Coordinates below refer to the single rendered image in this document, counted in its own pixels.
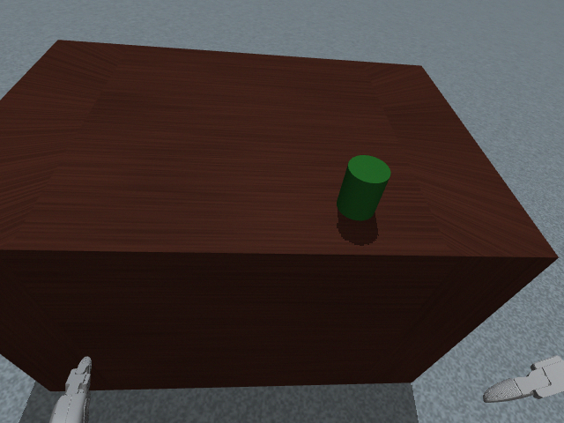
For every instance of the right robot hand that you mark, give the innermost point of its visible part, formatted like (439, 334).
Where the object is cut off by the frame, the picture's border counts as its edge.
(545, 379)

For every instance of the can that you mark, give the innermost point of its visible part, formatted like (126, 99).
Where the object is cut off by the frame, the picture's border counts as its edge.
(365, 180)

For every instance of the left robot hand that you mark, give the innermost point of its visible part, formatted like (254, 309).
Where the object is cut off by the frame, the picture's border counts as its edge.
(73, 406)

